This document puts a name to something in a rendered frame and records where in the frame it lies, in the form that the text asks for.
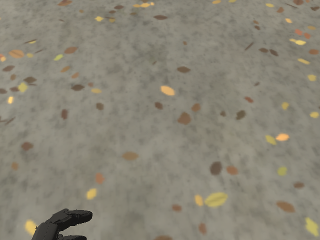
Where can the robot left hand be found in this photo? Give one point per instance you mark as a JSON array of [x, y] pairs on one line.
[[49, 230]]

